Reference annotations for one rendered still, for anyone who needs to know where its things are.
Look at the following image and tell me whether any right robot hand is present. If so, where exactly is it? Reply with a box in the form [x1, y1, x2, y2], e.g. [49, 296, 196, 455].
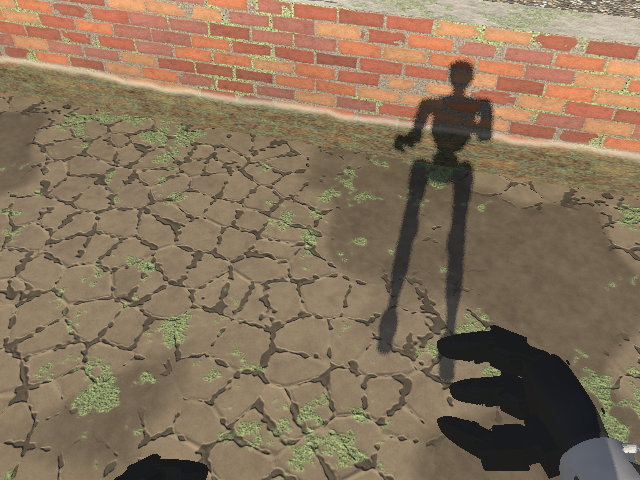
[437, 325, 609, 479]

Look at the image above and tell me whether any left robot hand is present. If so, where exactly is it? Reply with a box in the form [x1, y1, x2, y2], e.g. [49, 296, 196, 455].
[114, 454, 209, 480]

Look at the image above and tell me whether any right robot forearm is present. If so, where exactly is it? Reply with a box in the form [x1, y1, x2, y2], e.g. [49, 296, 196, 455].
[559, 437, 640, 480]

